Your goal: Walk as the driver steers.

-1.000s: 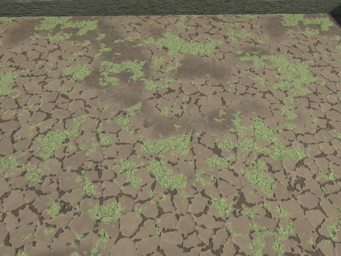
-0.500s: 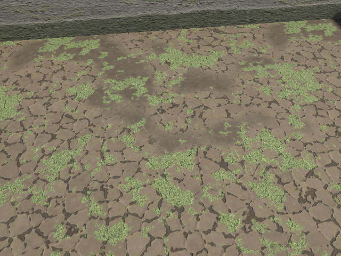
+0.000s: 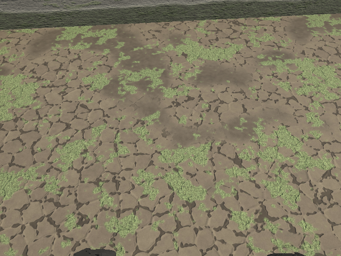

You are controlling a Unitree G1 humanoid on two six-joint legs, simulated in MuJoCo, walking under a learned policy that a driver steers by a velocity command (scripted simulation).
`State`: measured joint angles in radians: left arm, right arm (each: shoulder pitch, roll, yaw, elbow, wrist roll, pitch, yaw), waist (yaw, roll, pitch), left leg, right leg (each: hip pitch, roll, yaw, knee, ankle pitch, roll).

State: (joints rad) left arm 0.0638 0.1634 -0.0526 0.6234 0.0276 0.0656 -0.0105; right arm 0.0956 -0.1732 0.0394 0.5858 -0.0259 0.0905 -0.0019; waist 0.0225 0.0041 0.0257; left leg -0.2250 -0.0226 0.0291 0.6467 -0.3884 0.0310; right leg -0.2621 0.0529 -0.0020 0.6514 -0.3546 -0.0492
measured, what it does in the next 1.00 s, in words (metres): stands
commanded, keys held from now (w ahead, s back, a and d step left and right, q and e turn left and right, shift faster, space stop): w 1.00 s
